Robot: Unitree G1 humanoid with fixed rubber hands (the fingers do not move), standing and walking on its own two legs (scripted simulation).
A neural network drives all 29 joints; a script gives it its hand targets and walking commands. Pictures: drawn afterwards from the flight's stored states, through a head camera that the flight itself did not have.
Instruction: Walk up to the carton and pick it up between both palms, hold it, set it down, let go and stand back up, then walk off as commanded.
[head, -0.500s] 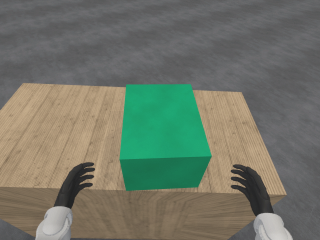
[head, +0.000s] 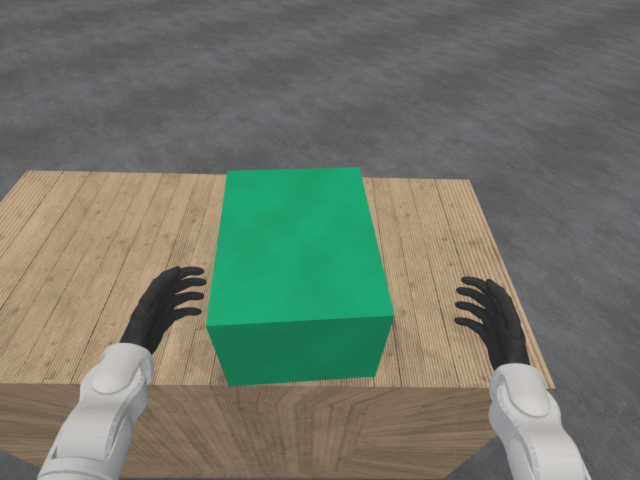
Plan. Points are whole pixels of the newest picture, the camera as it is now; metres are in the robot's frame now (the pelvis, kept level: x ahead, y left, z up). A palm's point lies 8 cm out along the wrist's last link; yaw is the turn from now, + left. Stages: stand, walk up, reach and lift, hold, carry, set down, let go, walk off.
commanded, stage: reach and lift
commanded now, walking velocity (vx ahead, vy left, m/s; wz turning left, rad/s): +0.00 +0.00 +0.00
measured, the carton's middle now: (298, 269) +0.44 +0.04 -0.02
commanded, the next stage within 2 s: none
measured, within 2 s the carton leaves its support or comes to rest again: neither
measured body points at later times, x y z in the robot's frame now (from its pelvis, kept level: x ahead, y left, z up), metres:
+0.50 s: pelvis +0.00 +0.01 +0.00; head +0.01 +0.02 +0.45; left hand +0.38 +0.23 +0.10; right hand +0.36 -0.18 +0.07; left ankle +0.03 +0.11 -0.74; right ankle -0.04 -0.09 -0.74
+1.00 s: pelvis +0.00 +0.01 +0.00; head +0.03 +0.02 +0.45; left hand +0.45 +0.23 +0.12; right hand +0.43 -0.17 +0.10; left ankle +0.03 +0.11 -0.74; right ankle -0.04 -0.09 -0.74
